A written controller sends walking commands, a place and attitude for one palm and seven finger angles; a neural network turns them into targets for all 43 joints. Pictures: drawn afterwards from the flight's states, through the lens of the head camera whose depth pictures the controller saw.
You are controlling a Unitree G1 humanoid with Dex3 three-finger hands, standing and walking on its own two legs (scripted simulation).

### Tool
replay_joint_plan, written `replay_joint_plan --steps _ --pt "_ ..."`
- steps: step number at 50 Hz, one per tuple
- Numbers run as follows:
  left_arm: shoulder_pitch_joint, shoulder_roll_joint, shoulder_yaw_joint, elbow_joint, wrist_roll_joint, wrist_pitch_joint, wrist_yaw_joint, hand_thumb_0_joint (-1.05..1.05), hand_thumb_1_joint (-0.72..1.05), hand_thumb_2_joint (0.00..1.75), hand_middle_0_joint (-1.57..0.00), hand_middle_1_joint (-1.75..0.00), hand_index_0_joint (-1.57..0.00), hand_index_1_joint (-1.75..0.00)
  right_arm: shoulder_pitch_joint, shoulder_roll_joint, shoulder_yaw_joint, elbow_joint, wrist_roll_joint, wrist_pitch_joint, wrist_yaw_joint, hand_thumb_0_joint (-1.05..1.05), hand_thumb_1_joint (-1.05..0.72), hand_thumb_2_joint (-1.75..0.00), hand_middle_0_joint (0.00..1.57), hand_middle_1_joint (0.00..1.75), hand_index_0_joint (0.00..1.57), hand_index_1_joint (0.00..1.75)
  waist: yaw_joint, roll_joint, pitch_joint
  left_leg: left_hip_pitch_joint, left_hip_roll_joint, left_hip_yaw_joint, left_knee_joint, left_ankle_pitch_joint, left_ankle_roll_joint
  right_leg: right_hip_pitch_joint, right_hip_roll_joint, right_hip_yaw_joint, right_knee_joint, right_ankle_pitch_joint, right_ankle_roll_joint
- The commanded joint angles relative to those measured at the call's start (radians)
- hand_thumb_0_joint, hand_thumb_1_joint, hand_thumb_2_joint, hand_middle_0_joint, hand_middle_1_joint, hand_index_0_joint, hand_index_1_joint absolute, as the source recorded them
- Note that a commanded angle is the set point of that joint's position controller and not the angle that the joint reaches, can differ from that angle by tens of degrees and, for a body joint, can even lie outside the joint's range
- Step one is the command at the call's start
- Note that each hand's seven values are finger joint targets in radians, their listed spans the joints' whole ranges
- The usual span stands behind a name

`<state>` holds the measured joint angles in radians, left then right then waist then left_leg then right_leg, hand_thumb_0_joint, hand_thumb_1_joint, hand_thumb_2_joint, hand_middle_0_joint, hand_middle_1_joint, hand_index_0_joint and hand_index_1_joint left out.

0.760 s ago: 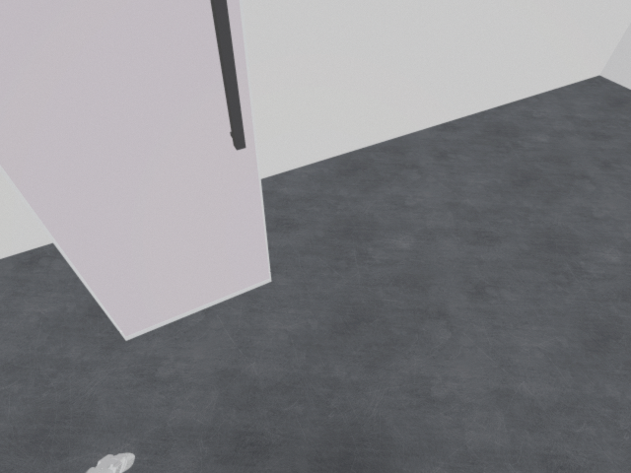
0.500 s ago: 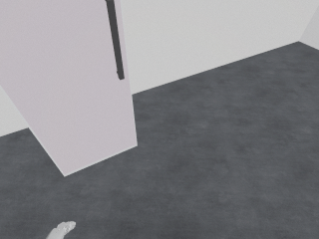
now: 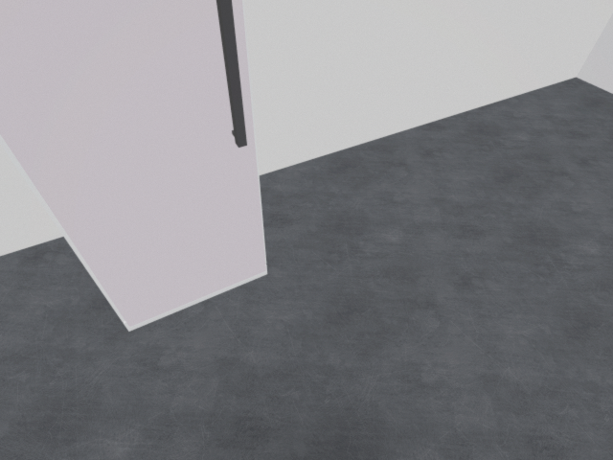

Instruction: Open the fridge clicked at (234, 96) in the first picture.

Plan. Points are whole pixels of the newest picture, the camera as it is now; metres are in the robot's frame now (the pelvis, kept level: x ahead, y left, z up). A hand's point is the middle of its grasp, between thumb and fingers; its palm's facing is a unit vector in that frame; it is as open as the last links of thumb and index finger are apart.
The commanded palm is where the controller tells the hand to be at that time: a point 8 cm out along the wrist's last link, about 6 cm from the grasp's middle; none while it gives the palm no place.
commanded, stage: stand and wait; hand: right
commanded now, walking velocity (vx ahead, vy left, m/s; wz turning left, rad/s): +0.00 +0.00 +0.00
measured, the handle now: (230, 76) +0.83 +0.22 +0.10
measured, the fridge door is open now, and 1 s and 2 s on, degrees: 0 0 0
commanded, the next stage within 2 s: look at it before walking up in 0.16 s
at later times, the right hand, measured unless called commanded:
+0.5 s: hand out of the picture +0.08 -0.24 -0.15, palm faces -0.03 +0.94 -0.33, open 7.4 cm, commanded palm none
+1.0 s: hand out of the picture +0.08 -0.24 -0.15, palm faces -0.03 +0.94 -0.34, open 7.4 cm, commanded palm none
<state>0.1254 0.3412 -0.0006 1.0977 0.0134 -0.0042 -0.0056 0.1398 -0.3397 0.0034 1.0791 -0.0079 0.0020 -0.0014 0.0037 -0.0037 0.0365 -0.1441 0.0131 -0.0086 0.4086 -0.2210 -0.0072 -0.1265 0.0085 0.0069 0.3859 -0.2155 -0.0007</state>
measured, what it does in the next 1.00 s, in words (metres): stands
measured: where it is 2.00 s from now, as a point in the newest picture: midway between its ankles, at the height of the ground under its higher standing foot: outside the picture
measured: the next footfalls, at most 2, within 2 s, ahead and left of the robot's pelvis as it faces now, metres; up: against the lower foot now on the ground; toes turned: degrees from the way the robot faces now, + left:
right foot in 1.86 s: +0.04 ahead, -0.11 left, +0.00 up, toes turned +24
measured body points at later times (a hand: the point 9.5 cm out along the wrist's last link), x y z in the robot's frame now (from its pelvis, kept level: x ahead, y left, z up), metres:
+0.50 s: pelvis +0.00 +0.00 +0.00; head +0.00 +0.00 +0.45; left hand +0.07 +0.30 -0.13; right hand +0.08 -0.29 -0.13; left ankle +0.00 +0.12 -0.74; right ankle +0.00 -0.12 -0.74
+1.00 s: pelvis +0.01 +0.00 +0.00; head +0.02 +0.01 +0.45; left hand +0.09 +0.29 -0.13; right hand +0.09 -0.29 -0.13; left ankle +0.00 +0.12 -0.74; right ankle +0.00 -0.12 -0.74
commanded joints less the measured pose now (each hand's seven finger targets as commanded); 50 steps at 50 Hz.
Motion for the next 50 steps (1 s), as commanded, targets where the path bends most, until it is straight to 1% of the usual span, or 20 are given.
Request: replay_joint_plan --steps 1,6,7,8,15,17,22,24,27,28,32,37,41,43,45,46,47,48,49,50 --pt "-0.065 0.202 0.04 -0.063 -0.003 -0.025 0.016 0.0 0.9 0.9 -0.2 -0.3 -0.2 -0.3 -0.06 -0.209 -0.041 -0.07 -0.002 -0.028 -0.009 0.0 -0.9 -0.9 0.2 0.3 0.2 0.3 -0.004 0.025 -0.036 -0.015 0.11 -0.107 -0.096 0.048 0.04 -0.026 -0.113 0.096 -0.074 0.082 -0.027" --pt "-0.06 0.203 0.039 -0.056 -0.003 -0.028 0.016 0.0 0.9 0.9 -0.2 -0.3 -0.2 -0.3 -0.059 -0.208 -0.04 -0.067 -0.002 -0.029 -0.009 0.0 -0.9 -0.9 0.2 0.3 0.2 0.3 -0.005 0.013 -0.049 -0.01 0.11 -0.104 -0.094 0.059 0.039 -0.02 -0.118 0.096 -0.079 0.091 -0.026" --pt "-0.06 0.199 0.04 -0.055 -0.003 -0.026 0.015 0.0 0.9 0.9 -0.2 -0.3 -0.2 -0.3 -0.061 -0.207 -0.041 -0.065 -0.003 -0.03 -0.01 0.0 -0.9 -0.9 0.2 0.3 0.2 0.3 -0.006 0.029 -0.048 -0.003 0.11 -0.104 -0.096 0.067 0.04 -0.027 -0.118 0.096 -0.073 0.095 -0.026" --pt "-0.057 0.2 0.04 -0.056 -0.003 -0.027 0.015 0.0 0.9 0.9 -0.2 -0.3 -0.2 -0.3 -0.059 -0.207 -0.041 -0.065 -0.002 -0.03 -0.01 0.0 -0.9 -0.9 0.2 0.3 0.2 0.3 -0.005 0.021 -0.052 -0.006 0.112 -0.109 -0.097 0.064 0.041 -0.024 -0.117 0.095 -0.076 0.093 -0.025" --pt "-0.057 0.198 0.04 -0.05 -0.003 -0.027 0.015 0.0 0.9 0.9 -0.2 -0.3 -0.2 -0.3 -0.058 -0.205 -0.041 -0.064 -0.003 -0.03 -0.009 0.0 -0.9 -0.9 0.2 0.3 0.2 0.3 -0.006 0.017 -0.034 -0.021 0.109 -0.111 -0.107 0.039 0.039 -0.027 -0.117 0.097 -0.082 0.079 -0.024" --pt "-0.049 0.196 0.04 -0.051 -0.004 -0.027 0.015 0.0 0.9 0.9 -0.2 -0.3 -0.2 -0.3 -0.058 -0.206 -0.041 -0.066 -0.004 -0.031 -0.01 0.0 -0.9 -0.9 0.2 0.3 0.2 0.3 -0.004 0.023 -0.054 -0.002 0.111 -0.11 -0.105 0.06 0.041 -0.026 -0.118 0.099 -0.074 0.097 -0.024" --pt "-0.05 0.199 0.039 -0.05 -0.005 -0.03 0.017 0.0 0.9 0.9 -0.2 -0.3 -0.2 -0.3 -0.058 -0.204 -0.041 -0.064 -0.002 -0.031 -0.01 0.0 -0.9 -0.9 0.2 0.3 0.2 0.3 -0.006 0.004 -0.065 0.016 0.108 -0.096 -0.09 0.11 0.039 -0.021 -0.124 0.099 -0.078 0.131 -0.024" --pt "-0.058 0.202 0.038 -0.049 -0.005 -0.031 0.018 0.0 0.9 0.9 -0.2 -0.3 -0.2 -0.3 -0.056 -0.204 -0.04 -0.06 -0.002 -0.03 -0.01 0.0 -0.9 -0.9 0.2 0.3 0.2 0.3 -0.006 -0.002 -0.059 0.007 0.108 -0.095 -0.09 0.116 0.038 -0.013 -0.125 0.097 -0.083 0.132 -0.024" --pt "-0.056 0.199 0.039 -0.049 -0.005 -0.029 0.018 0.0 0.9 0.9 -0.2 -0.3 -0.2 -0.3 -0.054 -0.203 -0.04 -0.059 -0.003 -0.031 -0.01 0.0 -0.9 -0.9 0.2 0.3 0.2 0.3 -0.007 0.018 -0.053 0.007 0.109 -0.096 -0.096 0.118 0.038 -0.014 -0.125 0.097 -0.08 0.131 -0.024" --pt "-0.057 0.201 0.04 -0.049 -0.005 -0.029 0.018 0.0 0.9 0.9 -0.2 -0.3 -0.2 -0.3 -0.055 -0.204 -0.04 -0.058 -0.003 -0.031 -0.01 0.0 -0.9 -0.9 0.2 0.3 0.2 0.3 -0.005 0.008 -0.052 0.003 0.11 -0.099 -0.096 0.115 0.038 -0.011 -0.123 0.097 -0.082 0.13 -0.023" --pt "-0.057 0.201 0.039 -0.048 -0.006 -0.028 0.018 0.0 0.9 0.9 -0.2 -0.3 -0.2 -0.3 -0.053 -0.204 -0.04 -0.057 -0.003 -0.032 -0.011 0.0 -0.9 -0.9 0.2 0.3 0.2 0.3 -0.006 0.016 -0.061 0.013 0.111 -0.094 -0.094 0.137 0.037 -0.004 -0.126 0.096 -0.078 0.146 -0.023" --pt "-0.06 0.203 0.038 -0.05 -0.006 -0.029 0.019 0.0 0.9 0.9 -0.2 -0.3 -0.2 -0.3 -0.053 -0.204 -0.04 -0.057 -0.004 -0.031 -0.011 0.0 -0.9 -0.9 0.2 0.3 0.2 0.3 -0.004 0.006 -0.073 0.024 0.109 -0.091 -0.09 0.16 0.037 0.006 -0.128 0.096 -0.08 0.167 -0.023" --pt "-0.071 0.205 0.039 -0.049 -0.006 -0.03 0.019 0.0 0.9 0.9 -0.2 -0.3 -0.2 -0.3 -0.051 -0.204 -0.04 -0.056 -0.003 -0.031 -0.01 0.0 -0.9 -0.9 0.2 0.3 0.2 0.3 -0.007 0.009 -0.063 0.014 0.112 -0.09 -0.095 0.159 0.036 0.014 -0.127 0.094 -0.085 0.165 -0.023" --pt "-0.064 0.203 0.039 -0.051 -0.006 -0.031 0.019 0.0 0.9 0.9 -0.2 -0.3 -0.2 -0.3 -0.052 -0.206 -0.041 -0.055 -0.004 -0.033 -0.011 0.0 -0.9 -0.9 0.2 0.3 0.2 0.3 -0.005 0.023 -0.074 0.027 0.114 -0.088 -0.088 0.197 0.037 0.018 -0.129 0.09 -0.081 0.194 -0.023" --pt "-0.069 0.207 0.041 -0.051 -0.005 -0.03 0.022 0.0 0.9 0.9 -0.2 -0.3 -0.2 -0.3 -0.054 -0.207 -0.041 -0.058 -0.003 -0.031 -0.011 0.0 -0.9 -0.9 0.2 0.3 0.2 0.3 -0.006 0.01 -0.07 0.014 0.11 -0.097 -0.088 0.205 0.038 0.035 -0.131 0.084 -0.078 0.195 -0.021" --pt "-0.058 0.198 0.041 -0.053 -0.004 -0.028 0.024 0.0 0.9 0.9 -0.2 -0.3 -0.2 -0.3 -0.056 -0.199 -0.043 -0.063 -0.004 -0.026 -0.01 0.0 -0.9 -0.9 0.2 0.3 0.2 0.3 -0.002 0.01 -0.064 0.001 0.105 -0.104 -0.077 0.223 0.039 0.036 -0.135 0.071 -0.065 0.197 -0.018" --pt "-0.036 0.159 0.037 -0.051 -0.003 -0.023 0.026 0.0 0.9 0.9 -0.2 -0.3 -0.2 -0.3 -0.036 -0.164 -0.041 -0.064 -0.003 -0.017 -0.012 0.0 -0.9 -0.9 0.2 0.3 0.2 0.3 -0.003 0.01 -0.072 -0.002 0.105 -0.109 -0.056 0.265 0.038 0.037 -0.137 0.054 -0.036 0.217 -0.013" --pt "-0.012 0.106 0.028 -0.052 -0.002 -0.014 0.028 0.0 0.9 0.9 -0.2 -0.3 -0.2 -0.3 -0.012 -0.121 -0.033 -0.063 -0.003 -0.003 -0.015 0.0 -0.9 -0.9 0.2 0.3 0.2 0.3 -0.001 0.017 -0.061 -0.02 0.105 -0.113 -0.035 0.285 0.032 0.028 -0.137 0.032 -0.017 0.213 -0.003" --pt "0.009 0.083 0.028 -0.056 -0.002 -0.006 0.03 0.0 0.9 0.9 -0.2 -0.3 -0.2 -0.3 0.006 -0.099 -0.032 -0.067 -0.004 0.008 -0.016 0.0 -0.9 -0.9 0.2 0.3 0.2 0.3 0.001 0.023 -0.062 -0.036 0.1 -0.119 -0.011 0.303 0.029 0.028 -0.14 0.017 -0.004 0.214 0.002" --pt "0.016 0.088 0.033 -0.066 -0.003 -0.001 0.034 0.0 0.9 0.9 -0.2 -0.3 -0.2 -0.3 0.013 -0.102 -0.035 -0.079 -0.005 0.015 -0.015 0.0 -0.9 -0.9 0.2 0.3 0.2 0.3 0.0 0.024 -0.049 -0.057 0.096 -0.123 0.008 0.312 0.03 0.021 -0.145 0.007 0.01 0.208 0.002"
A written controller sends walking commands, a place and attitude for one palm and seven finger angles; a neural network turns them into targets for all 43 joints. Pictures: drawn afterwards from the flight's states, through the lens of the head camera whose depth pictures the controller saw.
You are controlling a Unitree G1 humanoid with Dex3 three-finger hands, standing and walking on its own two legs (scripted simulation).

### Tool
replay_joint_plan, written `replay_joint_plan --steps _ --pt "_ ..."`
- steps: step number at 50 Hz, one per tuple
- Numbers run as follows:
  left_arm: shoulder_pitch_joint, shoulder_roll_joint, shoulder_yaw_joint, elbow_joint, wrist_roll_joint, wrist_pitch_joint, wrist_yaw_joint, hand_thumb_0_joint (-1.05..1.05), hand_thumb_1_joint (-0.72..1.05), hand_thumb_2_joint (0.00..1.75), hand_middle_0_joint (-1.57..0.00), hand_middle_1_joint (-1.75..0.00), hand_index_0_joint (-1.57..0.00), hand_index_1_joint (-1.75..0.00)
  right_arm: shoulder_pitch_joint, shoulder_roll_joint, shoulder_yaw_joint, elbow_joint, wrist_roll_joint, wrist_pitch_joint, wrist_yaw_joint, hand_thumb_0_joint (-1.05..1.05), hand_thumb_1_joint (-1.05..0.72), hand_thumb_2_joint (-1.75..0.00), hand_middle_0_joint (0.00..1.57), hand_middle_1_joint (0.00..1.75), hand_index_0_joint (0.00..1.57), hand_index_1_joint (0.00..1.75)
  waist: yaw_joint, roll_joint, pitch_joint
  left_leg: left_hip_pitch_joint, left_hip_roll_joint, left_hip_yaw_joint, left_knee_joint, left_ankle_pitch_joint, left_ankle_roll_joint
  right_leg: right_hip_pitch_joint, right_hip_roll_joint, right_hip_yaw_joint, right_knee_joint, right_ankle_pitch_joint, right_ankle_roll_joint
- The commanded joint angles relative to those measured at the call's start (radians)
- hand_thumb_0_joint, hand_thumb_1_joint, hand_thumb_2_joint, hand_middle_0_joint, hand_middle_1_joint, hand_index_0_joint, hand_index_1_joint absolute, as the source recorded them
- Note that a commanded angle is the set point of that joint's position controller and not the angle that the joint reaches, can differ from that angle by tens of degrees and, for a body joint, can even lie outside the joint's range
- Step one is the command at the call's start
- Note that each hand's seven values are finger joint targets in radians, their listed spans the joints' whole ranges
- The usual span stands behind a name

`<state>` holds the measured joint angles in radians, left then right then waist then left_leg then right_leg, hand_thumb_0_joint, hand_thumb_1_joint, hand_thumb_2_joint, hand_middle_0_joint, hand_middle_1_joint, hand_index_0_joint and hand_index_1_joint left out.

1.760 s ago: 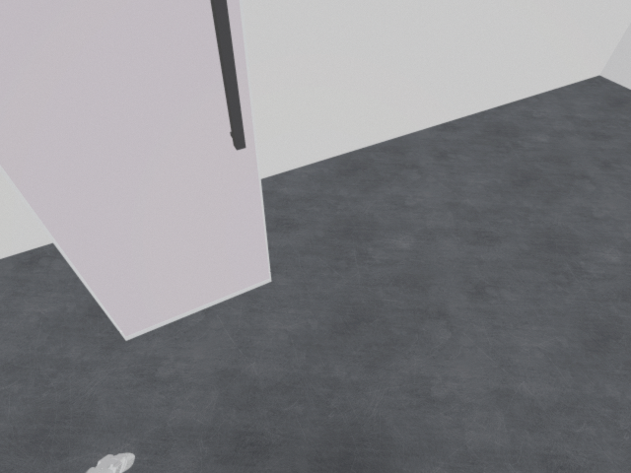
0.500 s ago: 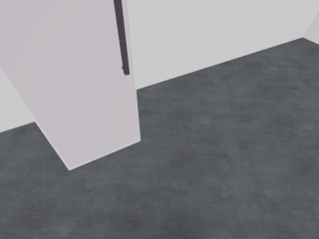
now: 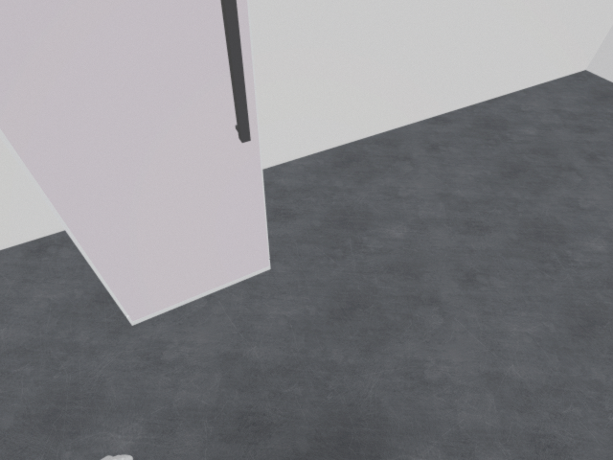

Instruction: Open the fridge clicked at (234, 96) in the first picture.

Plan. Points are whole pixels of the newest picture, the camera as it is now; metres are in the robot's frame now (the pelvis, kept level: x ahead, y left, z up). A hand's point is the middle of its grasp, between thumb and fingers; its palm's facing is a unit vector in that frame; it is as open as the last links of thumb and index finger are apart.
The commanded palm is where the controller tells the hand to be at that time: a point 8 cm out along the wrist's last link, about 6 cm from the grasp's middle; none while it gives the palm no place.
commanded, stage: turn to face it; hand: right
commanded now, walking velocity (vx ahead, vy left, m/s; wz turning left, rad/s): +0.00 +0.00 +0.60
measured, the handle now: (233, 70) +0.83 +0.20 +0.10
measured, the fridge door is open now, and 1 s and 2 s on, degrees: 0 0 0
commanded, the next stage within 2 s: take the last steps up to it in 0.90 s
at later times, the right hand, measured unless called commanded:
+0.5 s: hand out of the picture +0.05 -0.15 -0.16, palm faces -0.18 +0.95 -0.27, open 7.4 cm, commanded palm none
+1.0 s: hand out of the picture +0.12 -0.21 -0.18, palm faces -0.36 +0.91 -0.20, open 7.4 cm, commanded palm none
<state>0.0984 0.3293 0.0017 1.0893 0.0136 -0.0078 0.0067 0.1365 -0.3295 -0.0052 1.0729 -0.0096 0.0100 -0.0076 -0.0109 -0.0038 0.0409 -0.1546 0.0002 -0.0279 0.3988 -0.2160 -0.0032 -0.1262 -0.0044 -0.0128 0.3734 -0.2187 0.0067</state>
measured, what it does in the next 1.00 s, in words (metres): steps on the spot, turning left: right foot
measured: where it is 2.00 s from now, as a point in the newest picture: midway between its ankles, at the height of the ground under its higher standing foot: outside the picture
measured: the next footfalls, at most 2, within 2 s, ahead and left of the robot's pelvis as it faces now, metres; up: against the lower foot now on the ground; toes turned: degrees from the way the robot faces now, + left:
right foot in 0.86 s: +0.03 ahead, -0.12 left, +0.00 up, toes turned +23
left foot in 1.42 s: -0.04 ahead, +0.09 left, +0.00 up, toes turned +35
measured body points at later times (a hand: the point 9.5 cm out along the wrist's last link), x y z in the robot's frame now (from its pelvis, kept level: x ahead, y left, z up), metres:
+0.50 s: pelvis -0.03 +0.04 -0.01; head +0.01 +0.07 +0.44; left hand -0.01 +0.30 -0.17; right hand +0.06 -0.20 -0.14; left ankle -0.02 +0.11 -0.75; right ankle -0.02 -0.13 -0.66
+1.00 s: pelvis -0.03 -0.05 +0.00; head -0.01 -0.08 +0.45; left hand -0.08 +0.20 -0.13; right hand +0.13 -0.26 -0.16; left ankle -0.08 +0.09 -0.68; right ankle -0.01 -0.13 -0.75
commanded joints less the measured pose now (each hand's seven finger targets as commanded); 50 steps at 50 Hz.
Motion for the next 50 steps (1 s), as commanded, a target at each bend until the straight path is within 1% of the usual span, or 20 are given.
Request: replay_joint_plan --steps 1,7,10,11,13,14,15,16,17,18,21,27,37,41,42,44,45,46,48,50 --pt "0.047 0.108 0.036 -0.072 -0.001 0.008 0.024 0.0 0.9 0.9 -0.2 -0.3 -0.2 -0.3 0.022 -0.115 -0.033 -0.088 -0.004 0.013 -0.007 0.0 -0.9 -0.9 0.2 0.3 0.2 0.3 0.017 0.011 -0.053 -0.068 0.101 -0.107 0.041 0.305 0.028 0.018 -0.139 0.022 0.034 0.199 -0.008" --pt "0.045 0.133 0.074 -0.145 0.001 0.018 0.03 0.0 0.9 0.9 -0.2 -0.3 -0.2 -0.3 0.041 -0.087 -0.053 -0.158 -0.008 0.029 0.006 0.0 -0.9 -0.9 0.2 0.3 0.2 0.3 0.014 -0.088 -0.061 -0.189 0.021 -0.07 0.257 0.18 0.013 0.0 -0.24 0.061 0.037 0.171 -0.066" --pt "0.028 0.13 0.084 -0.172 0.004 0.01 0.028 0.0 0.9 0.9 -0.2 -0.3 -0.2 -0.3 0.051 -0.045 -0.063 -0.189 -0.008 0.04 0.014 0.0 -0.9 -0.9 0.2 0.3 0.2 0.3 0.006 -0.195 -0.039 -0.234 0.003 0.013 0.484 -0.28 -0.013 -0.035 -0.366 0.104 -0.016 0.311 -0.168" --pt "0.003 0.124 0.088 -0.187 0.006 0.009 0.028 0.0 0.9 0.9 -0.2 -0.3 -0.2 -0.3 0.075 -0.037 -0.068 -0.193 -0.006 0.041 0.017 0.0 -0.9 -0.9 0.2 0.3 0.2 0.3 -0.009 -0.203 -0.041 -0.207 0.031 -0.003 0.479 -0.296 -0.007 -0.064 -0.378 0.085 0.005 0.325 -0.171" --pt "-0.052 0.119 0.093 -0.206 0.007 0.014 0.027 0.0 0.9 0.9 -0.2 -0.3 -0.2 -0.3 0.174 -0.036 -0.079 -0.175 -0.01 0.033 0.022 0.0 -0.9 -0.9 0.2 0.3 0.2 0.3 -0.074 -0.126 -0.052 -0.053 0.046 0.009 0.276 -0.13 0.001 -0.154 -0.321 -0.016 0.177 0.256 -0.093" --pt "-0.05 0.083 0.089 -0.217 0.0 0.026 0.023 0.0 0.9 0.9 -0.2 -0.3 -0.2 -0.3 0.241 -0.091 -0.093 -0.163 -0.019 0.018 0.019 0.0 -0.9 -0.9 0.2 0.3 0.2 0.3 -0.103 0.092 -0.058 0.014 0.12 -0.125 0.039 0.093 0.017 -0.239 -0.194 -0.115 0.433 0.036 -0.001" --pt "-0.027 -0.006 0.073 -0.256 -0.002 0.03 0.017 0.0 0.9 0.9 -0.2 -0.3 -0.2 -0.3 0.25 -0.198 -0.108 -0.168 -0.027 0.003 0.001 0.0 -0.9 -0.9 0.2 0.3 0.2 0.3 -0.079 0.414 -0.022 0.01 0.349 -0.557 -0.111 0.358 0.093 -0.479 -0.013 -0.109 0.705 -0.384 0.062" --pt "-0.029 0.028 0.079 -0.254 -0.003 0.038 0.022 0.0 0.9 0.9 -0.2 -0.3 -0.2 -0.3 0.252 -0.179 -0.104 -0.173 -0.011 0.009 -0.011 0.0 -0.9 -0.9 0.2 0.3 0.2 0.3 -0.076 0.295 -0.04 -0.03 0.359 -0.539 -0.138 0.33 0.145 -0.436 -0.03 0.045 0.766 -0.374 0.044" --pt "0.006 0.033 0.085 -0.238 -0.004 0.039 0.019 0.0 0.9 0.9 -0.2 -0.3 -0.2 -0.3 0.191 -0.144 -0.103 -0.19 -0.008 0.008 -0.014 0.0 -0.9 -0.9 0.2 0.3 0.2 0.3 -0.037 0.232 -0.024 -0.046 0.315 -0.453 -0.139 0.214 0.154 -0.437 -0.058 0.045 0.775 -0.282 0.038" --pt "-0.006 0.026 0.086 -0.222 -0.004 0.037 0.016 0.0 0.9 0.9 -0.2 -0.3 -0.2 -0.3 0.142 -0.128 -0.104 -0.207 -0.009 0.01 -0.011 0.0 -0.9 -0.9 0.2 0.3 0.2 0.3 -0.032 0.198 -0.014 -0.083 0.276 -0.456 -0.133 0.102 0.155 -0.435 -0.066 0.049 0.806 -0.236 0.042" --pt "0.023 0.018 0.085 -0.198 0.004 0.035 0.014 0.0 0.9 0.9 -0.2 -0.3 -0.2 -0.3 0.119 -0.072 -0.09 -0.216 -0.003 -0.002 -0.007 0.0 -0.9 -0.9 0.2 0.3 0.2 0.3 -0.008 0.109 -0.048 -0.036 0.2 -0.36 -0.101 0.165 0.142 -0.431 -0.066 0.053 0.786 -0.118 0.057" --pt "0.035 -0.002 0.083 -0.193 0.006 0.041 0.023 0.0 0.9 0.9 -0.2 -0.3 -0.2 -0.3 0.177 -0.053 -0.097 -0.197 -0.006 -0.004 -0.01 0.0 -0.9 -0.9 0.2 0.3 0.2 0.3 -0.02 0.105 -0.101 0.064 0.171 -0.346 -0.086 0.219 0.117 -0.464 -0.054 0.059 0.74 -0.089 0.074" --pt "0.03 -0.013 0.07 -0.216 -0.006 0.025 0.026 0.0 0.9 0.9 -0.2 -0.3 -0.2 -0.3 0.158 -0.073 -0.104 -0.209 -0.023 0.011 -0.011 0.0 -0.9 -0.9 0.2 0.3 0.2 0.3 -0.031 0.145 -0.085 -0.044 0.169 -0.454 -0.103 0.135 0.193 -0.29 -0.021 0.038 0.413 -0.204 0.042" --pt "0.174 -0.02 0.066 -0.177 -0.015 0.005 0.035 0.0 0.9 0.9 -0.2 -0.3 -0.2 -0.3 0.093 -0.082 -0.103 -0.221 -0.014 0.019 -0.01 0.0 -0.9 -0.9 0.2 0.3 0.2 0.3 0.034 0.143 -0.129 -0.139 0.116 -0.419 -0.051 0.127 0.127 -0.037 0.009 0.012 0.097 -0.062 0.008" --pt "0.207 -0.004 0.069 -0.167 -0.016 -0.002 0.039 0.0 0.9 0.9 -0.2 -0.3 -0.2 -0.3 0.079 -0.056 -0.098 -0.228 -0.011 0.02 -0.008 0.0 -0.9 -0.9 0.2 0.3 0.2 0.3 0.049 0.097 -0.131 -0.227 0.065 -0.365 -0.003 0.055 0.087 0.071 -0.028 0.034 0.02 -0.03 -0.003" --pt "0.177 0.124 0.089 -0.202 0.005 -0.002 0.038 0.0 0.9 0.9 -0.2 -0.3 -0.2 -0.3 0.083 0.021 -0.086 -0.252 -0.004 0.025 0.003 0.0 -0.9 -0.9 0.2 0.3 0.2 0.3 0.042 -0.292 -0.04 -0.484 -0.126 -0.097 0.373 -0.302 -0.01 0.052 -0.393 0.437 -0.185 -0.126 -0.134" --pt "0.124 0.118 0.082 -0.227 0.009 0.006 0.037 0.0 0.9 0.9 -0.2 -0.3 -0.2 -0.3 0.064 -0.009 -0.098 -0.25 -0.016 0.03 0.002 0.0 -0.9 -0.9 0.2 0.3 0.2 0.3 0.03 -0.192 0.016 -0.42 -0.067 -0.098 0.542 -0.295 -0.028 -0.133 -0.446 0.432 -0.196 -0.134 -0.185" --pt "0.07 0.05 0.066 -0.227 0.009 0.002 0.04 0.0 0.9 0.9 -0.2 -0.3 -0.2 -0.3 0.09 -0.026 -0.109 -0.214 -0.028 0.042 0.001 0.0 -0.9 -0.9 0.2 0.3 0.2 0.3 -0.007 -0.201 0.055 -0.386 -0.05 -0.118 0.629 -0.217 -0.041 -0.217 -0.352 0.343 -0.205 -0.11 -0.147" --pt "0.031 0.025 0.054 -0.237 0.013 -0.002 0.041 0.0 0.9 0.9 -0.2 -0.3 -0.2 -0.3 0.143 -0.01 -0.111 -0.187 -0.028 0.042 0.016 0.0 -0.9 -0.9 0.2 0.3 0.2 0.3 -0.04 -0.109 0.044 -0.362 -0.045 -0.068 0.783 -0.157 -0.042 -0.229 -0.271 0.204 -0.164 -0.038 -0.144" --pt "0.083 0.014 0.053 -0.215 0.012 -0.01 0.041 0.0 0.9 0.9 -0.2 -0.3 -0.2 -0.3 0.15 0.021 -0.096 -0.17 -0.024 0.039 0.017 0.0 -0.9 -0.9 0.2 0.3 0.2 0.3 -0.026 -0.1 0.01 -0.391 -0.035 -0.041 0.772 -0.114 -0.052 -0.124 -0.211 0.122 -0.127 0.072 -0.126"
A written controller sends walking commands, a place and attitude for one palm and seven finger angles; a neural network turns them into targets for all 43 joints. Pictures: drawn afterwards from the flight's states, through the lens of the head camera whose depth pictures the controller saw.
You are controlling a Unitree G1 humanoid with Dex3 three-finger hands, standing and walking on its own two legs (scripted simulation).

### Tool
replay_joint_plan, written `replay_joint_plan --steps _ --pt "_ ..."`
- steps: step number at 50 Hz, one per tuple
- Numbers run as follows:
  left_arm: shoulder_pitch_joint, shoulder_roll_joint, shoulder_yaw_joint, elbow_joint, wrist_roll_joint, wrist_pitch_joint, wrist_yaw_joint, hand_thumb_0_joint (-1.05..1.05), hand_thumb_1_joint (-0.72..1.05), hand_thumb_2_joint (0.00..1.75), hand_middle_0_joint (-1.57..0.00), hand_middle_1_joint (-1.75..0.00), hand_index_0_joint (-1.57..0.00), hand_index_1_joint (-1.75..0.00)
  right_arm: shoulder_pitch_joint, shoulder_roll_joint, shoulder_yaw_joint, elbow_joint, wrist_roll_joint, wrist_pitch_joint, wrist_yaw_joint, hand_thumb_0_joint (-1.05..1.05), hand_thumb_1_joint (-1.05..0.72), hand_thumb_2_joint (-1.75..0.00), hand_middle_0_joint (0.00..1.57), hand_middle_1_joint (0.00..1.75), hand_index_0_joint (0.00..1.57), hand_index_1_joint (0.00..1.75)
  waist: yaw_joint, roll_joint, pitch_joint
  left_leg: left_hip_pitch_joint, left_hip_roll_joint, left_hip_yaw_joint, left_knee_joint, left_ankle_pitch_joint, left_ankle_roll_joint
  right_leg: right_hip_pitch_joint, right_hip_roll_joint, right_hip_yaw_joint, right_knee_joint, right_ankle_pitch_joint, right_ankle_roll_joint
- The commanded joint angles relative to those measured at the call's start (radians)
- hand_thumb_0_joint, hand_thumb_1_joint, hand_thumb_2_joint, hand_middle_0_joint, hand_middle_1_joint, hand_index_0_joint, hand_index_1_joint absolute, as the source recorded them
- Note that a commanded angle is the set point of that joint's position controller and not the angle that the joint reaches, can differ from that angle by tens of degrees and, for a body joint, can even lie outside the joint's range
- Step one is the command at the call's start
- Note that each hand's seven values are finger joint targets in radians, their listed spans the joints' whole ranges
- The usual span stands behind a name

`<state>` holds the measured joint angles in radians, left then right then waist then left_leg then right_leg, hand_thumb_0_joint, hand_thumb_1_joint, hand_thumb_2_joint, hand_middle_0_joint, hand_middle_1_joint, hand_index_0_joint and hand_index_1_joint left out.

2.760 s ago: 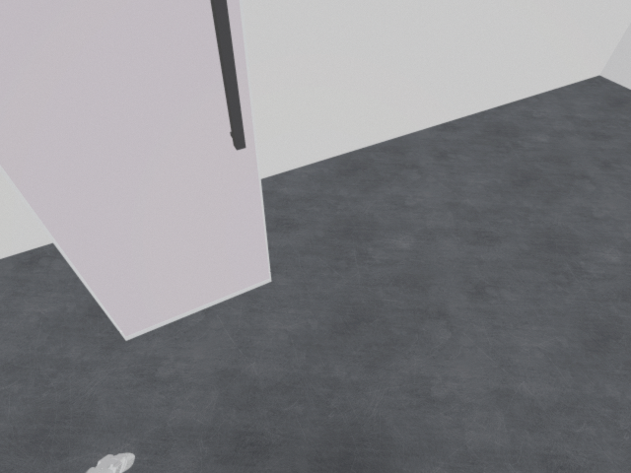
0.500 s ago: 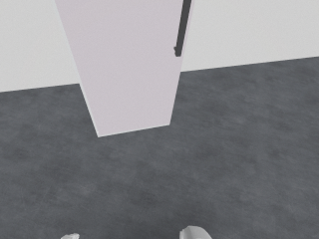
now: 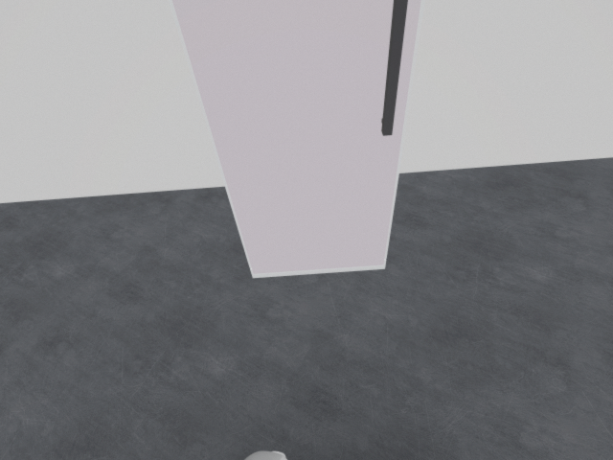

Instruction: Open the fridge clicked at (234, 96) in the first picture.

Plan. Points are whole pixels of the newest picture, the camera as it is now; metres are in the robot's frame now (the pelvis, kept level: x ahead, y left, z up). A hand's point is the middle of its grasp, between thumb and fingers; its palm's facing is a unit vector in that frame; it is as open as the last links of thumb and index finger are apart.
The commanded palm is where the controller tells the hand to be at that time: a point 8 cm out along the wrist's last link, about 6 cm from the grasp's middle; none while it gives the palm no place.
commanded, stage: take the last steps up to it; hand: right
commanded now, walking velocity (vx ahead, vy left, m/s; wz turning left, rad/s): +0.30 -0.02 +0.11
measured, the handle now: (391, 64) +0.89 -0.15 +0.10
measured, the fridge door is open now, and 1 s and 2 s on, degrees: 0 0 0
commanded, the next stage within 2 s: come to a stop and stand still in 1.16 s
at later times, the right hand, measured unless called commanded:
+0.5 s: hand out of the picture +0.16 -0.14 -0.17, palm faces -0.01 +0.99 -0.16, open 7.2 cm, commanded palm none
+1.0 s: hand (480, 414) +0.25 -0.25 -0.19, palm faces +0.04 +0.99 -0.16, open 7.4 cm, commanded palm none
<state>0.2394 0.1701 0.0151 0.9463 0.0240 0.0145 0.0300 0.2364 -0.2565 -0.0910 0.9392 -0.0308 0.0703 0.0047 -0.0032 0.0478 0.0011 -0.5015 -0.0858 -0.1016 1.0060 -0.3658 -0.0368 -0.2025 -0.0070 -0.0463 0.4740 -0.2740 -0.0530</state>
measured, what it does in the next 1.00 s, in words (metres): walks ahead: left foot, then right foot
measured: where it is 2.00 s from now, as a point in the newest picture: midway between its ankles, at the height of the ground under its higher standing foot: (350, 434)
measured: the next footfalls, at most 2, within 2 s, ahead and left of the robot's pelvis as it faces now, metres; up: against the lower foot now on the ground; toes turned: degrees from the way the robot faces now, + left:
left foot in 0.42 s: +0.05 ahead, +0.13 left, +0.00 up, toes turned +10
right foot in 0.80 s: +0.35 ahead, -0.15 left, +0.00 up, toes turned -8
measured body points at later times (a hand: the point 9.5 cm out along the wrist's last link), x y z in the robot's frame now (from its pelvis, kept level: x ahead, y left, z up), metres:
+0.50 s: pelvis +0.06 +0.01 -0.01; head +0.06 +0.02 +0.44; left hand -0.09 +0.21 -0.16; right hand +0.16 -0.19 -0.15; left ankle +0.01 +0.13 -0.74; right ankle +0.01 -0.08 -0.71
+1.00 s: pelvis +0.26 -0.07 -0.01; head +0.27 -0.09 +0.44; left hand +0.31 +0.17 -0.15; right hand +0.25 -0.30 -0.18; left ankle +0.20 +0.06 -0.64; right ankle +0.31 -0.14 -0.74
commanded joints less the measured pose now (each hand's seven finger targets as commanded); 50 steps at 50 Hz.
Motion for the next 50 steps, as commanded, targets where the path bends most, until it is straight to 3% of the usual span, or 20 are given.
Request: replay_joint_plan --steps 1,7,10,14,18,20,21,22,23,24,27,30,37,39,40,41,42,45,47,50 --pt "-0.012 0.169 0.038 -0.052 0.002 -0.036 0.018 0.0 0.9 0.9 -0.2 -0.3 -0.2 -0.3 0.04 -0.039 -0.002 -0.036 0.001 -0.025 0.006 0.0 -0.9 -0.9 0.2 0.3 0.2 0.3 -0.017 -0.176 0.033 -0.059 0.059 0.045 0.13 0.036 -0.018 0.013 -0.206 0.156 -0.221 0.13 -0.069" --pt "0.204 0.16 0.048 0.051 0.004 -0.055 0.013 0.0 0.9 0.9 -0.2 -0.3 -0.2 -0.3 -0.079 -0.018 0.023 -0.045 -0.004 -0.047 0.015 0.0 -0.9 -0.9 0.2 0.3 0.2 0.3 0.067 -0.17 0.072 -0.121 0.126 0.096 -0.073 -0.016 -0.002 0.168 -0.286 0.264 -0.291 -0.059 -0.119" --pt "0.238 0.157 0.048 0.086 0.007 -0.057 0.009 0.0 0.9 0.9 -0.2 -0.3 -0.2 -0.3 -0.105 0.008 0.036 -0.034 -0.001 -0.052 0.018 0.0 -0.9 -0.9 0.2 0.3 0.2 0.3 0.074 -0.163 0.089 -0.048 0.141 0.131 -0.188 -0.038 0.013 0.138 -0.289 0.25 -0.314 -0.11 -0.12" --pt "0.258 0.15 0.046 0.121 0.01 -0.055 0.006 0.0 0.9 0.9 -0.2 -0.3 -0.2 -0.3 -0.119 0.032 0.042 -0.024 0.002 -0.063 0.017 0.0 -0.9 -0.9 0.2 0.3 0.2 0.3 0.069 -0.176 0.087 0.061 0.133 0.174 -0.319 -0.063 0.031 0.091 -0.277 0.235 -0.309 -0.128 -0.117" --pt "0.243 0.123 0.037 0.156 0.004 -0.056 0.002 0.0 0.9 0.9 -0.2 -0.3 -0.2 -0.3 -0.015 0.048 0.036 0.028 0.007 -0.081 0.01 0.0 -0.9 -0.9 0.2 0.3 0.2 0.3 0.003 -0.14 0.044 0.311 0.108 0.216 -0.565 0.075 0.044 0.006 -0.226 0.16 -0.193 -0.047 -0.077" --pt "0.23 0.066 0.024 0.154 -0.01 -0.068 -0.006 0.0 0.9 0.9 -0.2 -0.3 -0.2 -0.3 0.108 -0.017 0.02 0.083 0.005 -0.102 -0.007 0.0 -0.9 -0.9 0.2 0.3 0.2 0.3 -0.052 -0.003 0.001 0.645 0.252 0.067 -0.668 0.063 0.094 -0.243 -0.138 0.041 -0.005 -0.077 -0.01" --pt "0.206 0.025 0.015 0.125 -0.011 -0.074 -0.011 0.0 0.9 0.9 -0.2 -0.3 -0.2 -0.3 0.22 -0.098 0.0 0.118 0.002 -0.111 -0.017 0.0 -0.9 -0.9 0.2 0.3 0.2 0.3 -0.093 0.205 -0.005 0.783 0.457 -0.204 -0.759 -0.044 0.183 -0.455 -0.035 -0.081 0.232 -0.205 0.037" --pt "0.123 0.081 0.03 0.088 0.003 -0.064 -0.016 0.0 0.9 0.9 -0.2 -0.3 -0.2 -0.3 0.295 -0.136 -0.006 0.136 0.013 -0.106 -0.025 0.0 -0.9 -0.9 0.2 0.3 0.2 0.3 -0.121 0.165 0.035 0.696 0.572 -0.335 -0.836 -0.121 0.243 -0.528 -0.05 -0.038 0.414 -0.309 0.044" --pt "0.105 0.081 0.041 0.086 0.008 -0.061 -0.022 0.0 0.9 0.9 -0.2 -0.3 -0.2 -0.3 0.254 -0.11 -0.004 0.134 0.013 -0.107 -0.029 0.0 -0.9 -0.9 0.2 0.3 0.2 0.3 -0.098 0.081 0.077 0.627 0.552 -0.285 -0.856 -0.199 0.256 -0.553 -0.081 0.001 0.504 -0.243 0.043" --pt "0.088 0.068 0.04 0.091 0.009 -0.055 -0.029 0.0 0.9 0.9 -0.2 -0.3 -0.2 -0.3 0.219 -0.079 0.001 0.131 0.014 -0.119 -0.029 0.0 -0.9 -0.9 0.2 0.3 0.2 0.3 -0.089 0.15 0.134 0.552 0.501 -0.244 -0.873 -0.161 0.224 -0.552 -0.102 0.01 0.544 -0.166 0.045" --pt "0.121 0.018 0.048 0.106 0.011 -0.04 -0.038 0.0 0.9 0.9 -0.2 -0.3 -0.2 -0.3 0.165 0.025 0.02 0.119 0.004 -0.133 -0.034 0.0 -0.9 -0.9 0.2 0.3 0.2 0.3 -0.021 0.036 0.192 0.447 0.432 -0.029 -0.858 0.086 0.181 -0.511 -0.13 0.004 0.564 -0.049 0.068" --pt "0.107 0.003 0.048 0.08 0.005 -0.027 -0.053 0.0 0.9 0.9 -0.2 -0.3 -0.2 -0.3 0.135 0.005 0.027 0.116 0.002 -0.147 -0.031 0.0 -0.9 -0.9 0.2 0.3 0.2 0.3 0.013 0.084 0.201 0.37 0.388 0.114 -0.851 0.28 0.153 -0.452 -0.13 -0.037 0.493 0.028 0.087" --pt "0.018 0.044 0.053 0.016 -0.003 -0.046 -0.075 0.0 0.9 0.9 -0.2 -0.3 -0.2 -0.3 0.13 -0.073 0.017 0.137 -0.006 -0.149 -0.03 0.0 -0.9 -0.9 0.2 0.3 0.2 0.3 0.038 0.135 0.18 0.295 0.37 0.177 -0.732 0.414 0.12 -0.189 -0.086 -0.095 0.237 0.083 0.043" --pt "0.238 0.111 0.07 0.084 0.009 -0.057 -0.06 0.0 0.9 0.9 -0.2 -0.3 -0.2 -0.3 0.126 -0.081 0.011 0.138 0.0 -0.142 -0.028 0.0 -0.9 -0.9 0.2 0.3 0.2 0.3 0.134 0.025 0.024 0.29 0.317 0.241 -0.414 0.508 0.09 0.105 -0.037 -0.108 0.129 0.114 0.033" --pt "0.377 0.219 0.092 0.117 0.023 -0.064 -0.044 0.0 0.9 0.9 -0.2 -0.3 -0.2 -0.3 0.179 -0.038 0.012 0.134 0.012 -0.135 -0.021 0.0 -0.9 -0.9 0.2 0.3 0.2 0.3 0.169 -0.207 -0.126 0.213 0.215 0.274 -0.122 0.28 0.056 0.29 -0.166 0.054 0.063 0.123 0.007" --pt "0.422 0.318 0.11 0.13 0.019 -0.072 -0.03 0.0 0.9 0.9 -0.2 -0.3 -0.2 -0.3 0.24 0.018 0.02 0.114 0.027 -0.129 -0.01 0.0 -0.9 -0.9 0.2 0.3 0.2 0.3 0.147 -0.494 -0.22 -0.011 0.064 0.251 0.224 -0.239 0.029 0.428 -0.408 0.45 -0.103 0.153 -0.078" --pt "0.373 0.323 0.104 0.117 -0.001 -0.061 -0.02 0.0 0.9 0.9 -0.2 -0.3 -0.2 -0.3 0.174 0.001 0.024 0.083 0.024 -0.128 -0.012 0.0 -0.9 -0.9 0.2 0.3 0.2 0.3 0.14 -0.381 -0.198 -0.058 0.102 0.113 0.364 -0.235 0.06 0.358 -0.437 0.512 -0.188 0.069 -0.118" --pt "0.124 0.152 0.059 0.065 0.001 -0.087 -0.008 0.0 0.9 0.9 -0.2 -0.3 -0.2 -0.3 0.095 0.027 0.019 0.109 0.013 -0.13 0.0 0.0 -0.9 -0.9 0.2 0.3 0.2 0.3 0.056 -0.137 -0.012 -0.091 0.216 0.086 0.372 0.025 0.061 0.081 -0.354 0.264 -0.196 0.156 -0.085" --pt "0.082 0.1 0.044 0.075 -0.001 -0.102 -0.007 0.0 0.9 0.9 -0.2 -0.3 -0.2 -0.3 0.154 0.062 0.025 0.133 0.005 -0.11 0.005 0.0 -0.9 -0.9 0.2 0.3 0.2 0.3 0.003 -0.096 0.021 0.01 0.224 0.105 0.279 0.055 0.049 -0.061 -0.308 0.124 -0.225 0.204 -0.073" --pt "0.044 0.084 0.04 0.075 -0.006 -0.098 -0.008 0.0 0.9 0.9 -0.2 -0.3 -0.2 -0.3 0.202 0.086 0.027 0.134 -0.001 -0.079 0.001 0.0 -0.9 -0.9 0.2 0.3 0.2 0.3 -0.035 -0.144 0.052 0.031 0.221 0.124 0.176 0.098 0.036 -0.138 -0.28 0.055 -0.298 0.093 -0.088"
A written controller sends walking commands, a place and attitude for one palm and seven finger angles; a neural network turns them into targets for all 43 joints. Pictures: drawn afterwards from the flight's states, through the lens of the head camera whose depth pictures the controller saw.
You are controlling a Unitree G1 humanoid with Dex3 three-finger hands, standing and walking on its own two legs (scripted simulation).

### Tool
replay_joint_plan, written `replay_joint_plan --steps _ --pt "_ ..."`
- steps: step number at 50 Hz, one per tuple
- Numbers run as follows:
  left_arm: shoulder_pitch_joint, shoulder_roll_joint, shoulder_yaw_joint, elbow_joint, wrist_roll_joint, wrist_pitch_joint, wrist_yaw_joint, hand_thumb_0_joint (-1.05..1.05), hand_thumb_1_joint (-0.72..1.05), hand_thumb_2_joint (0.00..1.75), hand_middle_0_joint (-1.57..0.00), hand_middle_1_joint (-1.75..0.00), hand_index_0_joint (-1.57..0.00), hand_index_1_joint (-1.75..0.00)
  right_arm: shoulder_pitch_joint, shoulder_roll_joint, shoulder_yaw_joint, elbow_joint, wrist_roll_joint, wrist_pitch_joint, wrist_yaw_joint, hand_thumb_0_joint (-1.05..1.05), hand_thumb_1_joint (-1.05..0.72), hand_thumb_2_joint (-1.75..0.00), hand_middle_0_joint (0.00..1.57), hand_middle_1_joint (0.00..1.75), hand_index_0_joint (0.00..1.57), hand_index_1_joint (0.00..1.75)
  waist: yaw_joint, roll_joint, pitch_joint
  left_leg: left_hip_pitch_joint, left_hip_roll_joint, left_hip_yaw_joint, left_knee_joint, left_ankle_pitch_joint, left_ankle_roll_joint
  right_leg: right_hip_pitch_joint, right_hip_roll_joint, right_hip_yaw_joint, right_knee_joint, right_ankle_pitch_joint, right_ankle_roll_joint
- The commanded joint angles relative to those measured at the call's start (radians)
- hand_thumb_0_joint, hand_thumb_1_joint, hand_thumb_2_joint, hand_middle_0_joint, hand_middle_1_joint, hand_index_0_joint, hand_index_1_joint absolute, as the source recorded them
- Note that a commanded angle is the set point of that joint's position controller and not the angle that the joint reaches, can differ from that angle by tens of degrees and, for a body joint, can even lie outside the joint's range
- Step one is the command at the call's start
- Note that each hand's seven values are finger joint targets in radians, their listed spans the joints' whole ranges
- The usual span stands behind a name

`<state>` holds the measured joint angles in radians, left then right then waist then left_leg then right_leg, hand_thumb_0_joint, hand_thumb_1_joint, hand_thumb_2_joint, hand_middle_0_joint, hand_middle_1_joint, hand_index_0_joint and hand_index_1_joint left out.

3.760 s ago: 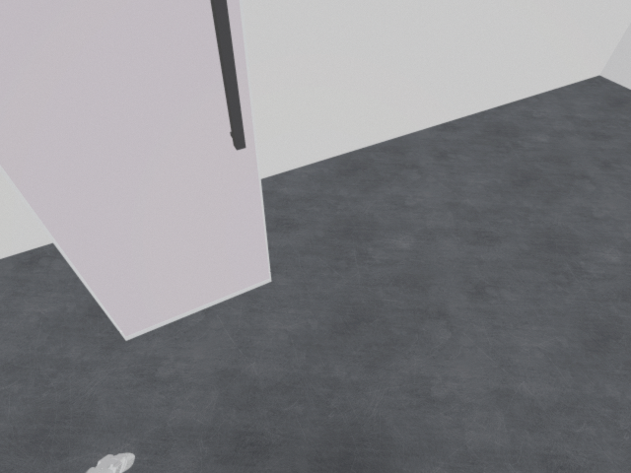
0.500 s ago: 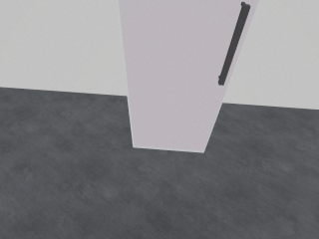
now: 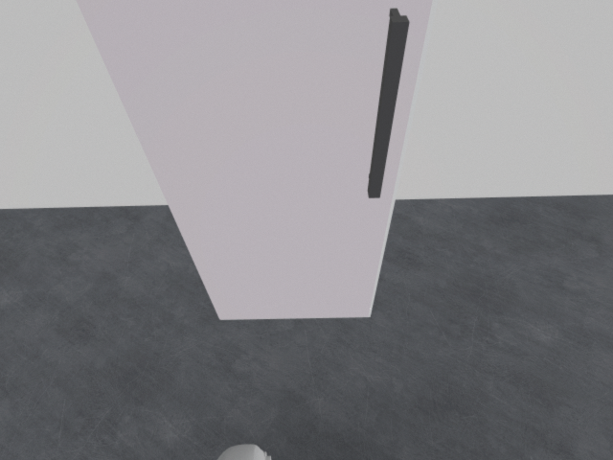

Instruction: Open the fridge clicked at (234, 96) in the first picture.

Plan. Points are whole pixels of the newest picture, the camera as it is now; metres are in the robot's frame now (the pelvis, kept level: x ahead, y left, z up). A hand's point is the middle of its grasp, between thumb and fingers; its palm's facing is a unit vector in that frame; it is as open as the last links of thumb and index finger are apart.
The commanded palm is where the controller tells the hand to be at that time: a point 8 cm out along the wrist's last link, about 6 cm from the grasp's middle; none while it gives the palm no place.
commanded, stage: take the last steps up to it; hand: right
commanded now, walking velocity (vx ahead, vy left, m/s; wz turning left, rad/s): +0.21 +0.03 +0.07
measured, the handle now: (382, 117) +0.63 -0.10 +0.11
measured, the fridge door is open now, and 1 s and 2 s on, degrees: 0 0 0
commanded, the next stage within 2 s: come to a stop and stand still in 0.16 s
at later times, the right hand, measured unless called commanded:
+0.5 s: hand (418, 417) +0.22 -0.16 -0.17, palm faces +0.03 +0.97 -0.22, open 7.2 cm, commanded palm none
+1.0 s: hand out of the picture +0.14 -0.23 -0.17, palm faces +0.00 +0.98 -0.19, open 7.4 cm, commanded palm none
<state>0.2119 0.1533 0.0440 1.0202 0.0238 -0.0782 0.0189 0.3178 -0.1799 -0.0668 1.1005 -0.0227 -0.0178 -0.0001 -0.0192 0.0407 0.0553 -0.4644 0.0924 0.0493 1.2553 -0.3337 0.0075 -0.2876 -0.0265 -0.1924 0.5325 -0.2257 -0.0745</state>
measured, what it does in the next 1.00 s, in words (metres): walks ahead: left foot, then right foot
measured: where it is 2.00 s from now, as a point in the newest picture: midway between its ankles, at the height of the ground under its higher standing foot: outside the picture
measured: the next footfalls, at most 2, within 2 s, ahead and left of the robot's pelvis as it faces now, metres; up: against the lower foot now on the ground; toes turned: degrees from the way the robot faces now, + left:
left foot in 0.32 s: +0.20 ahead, +0.13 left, +0.00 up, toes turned +9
right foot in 0.64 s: +0.20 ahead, -0.11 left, +0.00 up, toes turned -6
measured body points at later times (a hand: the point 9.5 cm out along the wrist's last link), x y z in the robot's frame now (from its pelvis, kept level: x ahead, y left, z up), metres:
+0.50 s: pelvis +0.14 +0.02 +0.00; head +0.17 +0.03 +0.45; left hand +0.11 +0.22 -0.17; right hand +0.22 -0.21 -0.15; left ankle +0.16 +0.13 -0.73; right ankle +0.10 -0.10 -0.71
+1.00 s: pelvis +0.11 -0.04 +0.01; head +0.13 -0.06 +0.46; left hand +0.16 +0.20 -0.12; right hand +0.14 -0.28 -0.15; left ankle +0.03 +0.13 -0.67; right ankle +0.16 -0.11 -0.73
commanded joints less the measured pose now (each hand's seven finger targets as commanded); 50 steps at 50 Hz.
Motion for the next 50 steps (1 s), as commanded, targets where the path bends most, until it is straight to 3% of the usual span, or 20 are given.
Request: replay_joint_plan --steps 1,11,14,15,16,17,18,19,22,25,28,30,31,32,33,34,36,38,43,50 --pt "0.07 0.098 0.017 0.0 -0.004 -0.004 0.003 0.0 0.9 0.9 -0.2 -0.3 -0.2 -0.3 0.11 0.012 0.001 -0.038 -0.01 0.014 0.006 0.0 -0.9 -0.9 0.2 0.3 0.2 0.3 -0.019 -0.13 0.012 -0.022 0.047 -0.023 -0.124 0.078 -0.012 -0.049 -0.262 0.201 -0.373 0.015 -0.079" --pt "0.188 0.112 0.025 0.064 0.007 0.018 0.005 0.0 0.9 0.9 -0.2 -0.3 -0.2 -0.3 -0.101 0.01 0.008 -0.118 -0.009 0.001 0.003 0.0 -0.9 -0.9 0.2 0.3 0.2 0.3 0.044 -0.104 0.046 0.013 0.002 0.042 -0.578 0.051 -0.011 0.15 -0.283 0.191 -0.3 0.15 -0.107" --pt "0.179 0.092 0.014 0.078 0.003 0.027 0.008 0.0 0.9 0.9 -0.2 -0.3 -0.2 -0.3 -0.009 0.004 0.008 -0.077 -0.01 -0.017 -0.005 0.0 -0.9 -0.9 0.2 0.3 0.2 0.3 -0.004 -0.047 0.001 0.232 -0.044 0.075 -0.782 0.186 -0.001 0.118 -0.216 0.12 -0.108 0.275 -0.039" --pt "0.189 0.064 0.007 0.08 -0.006 0.025 0.008 0.0 0.9 0.9 -0.2 -0.3 -0.2 -0.3 0.058 -0.03 0.006 -0.051 -0.01 -0.029 -0.015 0.0 -0.9 -0.9 0.2 0.3 0.2 0.3 -0.024 0.028 -0.061 0.373 0.016 -0.009 -0.825 0.382 0.014 0.066 -0.158 0.077 0.013 0.27 0.011" --pt "0.204 0.022 -0.005 0.068 -0.017 0.023 0.008 0.0 0.9 0.9 -0.2 -0.3 -0.2 -0.3 0.11 -0.088 0.001 -0.029 -0.008 -0.04 -0.028 0.0 -0.9 -0.9 0.2 0.3 0.2 0.3 -0.019 0.156 -0.136 0.519 0.188 -0.199 -0.816 0.734 0.076 -0.06 -0.083 0.035 0.124 0.074 0.064" --pt "0.203 0.018 -0.009 0.063 -0.021 0.037 0.011 0.0 0.9 0.9 -0.2 -0.3 -0.2 -0.3 0.114 -0.125 0.006 -0.028 0.003 -0.039 -0.034 0.0 -0.9 -0.9 0.2 0.3 0.2 0.3 -0.007 0.158 -0.134 0.496 0.308 -0.249 -0.844 1.026 0.174 -0.064 -0.034 0.054 0.216 -0.306 0.101" --pt "0.186 0.008 -0.008 0.07 -0.026 0.052 0.018 0.0 0.9 0.9 -0.2 -0.3 -0.2 -0.3 0.057 -0.121 0.008 -0.034 0.003 -0.035 -0.039 0.0 -0.9 -0.9 0.2 0.3 0.2 0.3 0.003 0.112 -0.127 0.445 0.306 -0.209 -0.836 1.113 0.217 -0.051 -0.047 0.116 0.265 -0.371 0.102" --pt "0.185 -0.002 -0.008 0.074 -0.027 0.065 0.02 0.0 0.9 0.9 -0.2 -0.3 -0.2 -0.3 0.005 -0.119 0.002 -0.044 0.001 -0.03 -0.046 0.0 -0.9 -0.9 0.2 0.3 0.2 0.3 0.01 0.155 -0.13 0.419 0.287 -0.187 -0.829 1.108 0.222 -0.057 -0.06 0.133 0.287 -0.361 0.104" --pt "0.161 0.001 0.001 0.075 -0.027 0.091 0.023 0.0 0.9 0.9 -0.2 -0.3 -0.2 -0.3 -0.07 -0.111 -0.005 -0.067 -0.004 -0.004 -0.058 0.0 -0.9 -0.9 0.2 0.3 0.2 0.3 0.015 0.06 -0.101 0.404 0.254 -0.118 -0.812 1.058 0.198 -0.074 -0.042 0.144 0.248 -0.317 0.108" --pt "0.138 0.01 0.013 0.054 -0.017 0.108 0.019 0.0 0.9 0.9 -0.2 -0.3 -0.2 -0.3 -0.084 -0.144 -0.026 -0.085 -0.004 0.015 -0.058 0.0 -0.9 -0.9 0.2 0.3 0.2 0.3 0.006 0.078 -0.098 0.397 0.245 -0.101 -0.802 1.029 0.187 -0.095 -0.013 0.121 0.261 -0.25 0.121" --pt "0.134 0.024 0.026 0.028 -0.014 0.117 0.013 0.0 0.9 0.9 -0.2 -0.3 -0.2 -0.3 -0.137 -0.151 -0.036 -0.111 -0.006 0.029 -0.055 0.0 -0.9 -0.9 0.2 0.3 0.2 0.3 0.023 0.109 -0.097 0.32 0.234 -0.071 -0.798 0.867 0.166 -0.045 -0.021 0.117 0.195 -0.175 0.125" --pt "0.153 0.038 0.029 0.027 -0.012 0.114 0.009 0.0 0.9 0.9 -0.2 -0.3 -0.2 -0.3 -0.173 -0.147 -0.036 -0.127 -0.002 0.038 -0.05 0.0 -0.9 -0.9 0.2 0.3 0.2 0.3 0.046 0.141 -0.087 0.246 0.191 -0.039 -0.761 0.683 0.116 0.042 -0.023 0.103 0.056 -0.025 0.121" --pt "0.174 0.058 0.032 0.029 -0.009 0.107 0.007 0.0 0.9 0.9 -0.2 -0.3 -0.2 -0.3 -0.177 -0.134 -0.033 -0.134 0.003 0.044 -0.046 0.0 -0.9 -0.9 0.2 0.3 0.2 0.3 0.058 0.101 -0.097 0.181 0.159 -0.02 -0.719 0.533 0.076 0.132 -0.042 0.109 -0.039 0.115 0.111" --pt "0.179 0.113 0.042 0.014 -0.002 0.095 0.006 0.0 0.9 0.9 -0.2 -0.3 -0.2 -0.3 -0.151 -0.085 -0.025 -0.149 0.005 0.053 -0.041 0.0 -0.9 -0.9 0.2 0.3 0.2 0.3 0.053 -0.09 -0.119 0.094 0.059 0.047 -0.605 0.225 0.009 0.176 -0.191 0.279 -0.12 0.326 0.053" --pt "0.155 0.19 0.05 -0.013 0.006 0.088 0.009 0.0 0.9 0.9 -0.2 -0.3 -0.2 -0.3 -0.139 -0.039 -0.014 -0.16 0.015 0.059 -0.041 0.0 -0.9 -0.9 0.2 0.3 0.2 0.3 0.053 -0.322 -0.101 0.048 -0.056 0.069 -0.415 -0.194 -0.042 0.107 -0.367 0.462 -0.228 0.555 -0.062" --pt "0.112 0.195 0.047 -0.022 0.009 0.088 0.018 0.0 0.9 0.9 -0.2 -0.3 -0.2 -0.3 -0.147 -0.063 -0.016 -0.153 0.009 0.067 -0.048 0.0 -0.9 -0.9 0.2 0.3 0.2 0.3 0.059 -0.266 -0.107 0.098 -0.07 -0.047 -0.244 -0.293 -0.026 0.03 -0.389 0.463 -0.253 0.453 -0.116" --pt "0.011 0.158 0.032 -0.052 0.008 0.079 0.032 0.0 0.9 0.9 -0.2 -0.3 -0.2 -0.3 -0.12 -0.073 -0.025 -0.127 0.001 0.072 -0.041 0.0 -0.9 -0.9 0.2 0.3 0.2 0.3 0.02 -0.209 -0.037 0.042 -0.055 -0.116 -0.145 -0.18 -0.019 -0.013 -0.318 0.394 -0.27 0.276 -0.092" --pt "-0.009 0.137 0.021 -0.059 0.008 0.069 0.034 0.0 0.9 0.9 -0.2 -0.3 -0.2 -0.3 -0.081 -0.065 -0.02 -0.104 -0.003 0.062 -0.032 0.0 -0.9 -0.9 0.2 0.3 0.2 0.3 0.008 -0.138 -0.049 0.013 -0.054 -0.111 -0.149 -0.107 -0.033 0.056 -0.285 0.338 -0.245 0.311 -0.085" --pt "0.077 0.161 0.03 -0.029 0.002 0.07 0.039 0.0 0.9 0.9 -0.2 -0.3 -0.2 -0.3 -0.079 -0.08 -0.016 -0.1 -0.002 0.071 -0.021 0.0 -0.9 -0.9 0.2 0.3 0.2 0.3 0.052 -0.143 -0.097 -0.003 -0.05 -0.09 -0.248 -0.097 -0.056 0.227 -0.304 0.329 -0.26 0.321 -0.085" --pt "0.09 0.182 0.043 -0.004 0.007 0.082 0.027 0.0 0.9 0.9 -0.2 -0.3 -0.2 -0.3 -0.075 -0.056 -0.004 -0.095 -0.003 0.078 -0.01 0.0 -0.9 -0.9 0.2 0.3 0.2 0.3 0.07 -0.184 -0.068 0.081 -0.039 -0.042 -0.441 -0.14 -0.046 0.184 -0.295 0.348 -0.345 -0.038 -0.064"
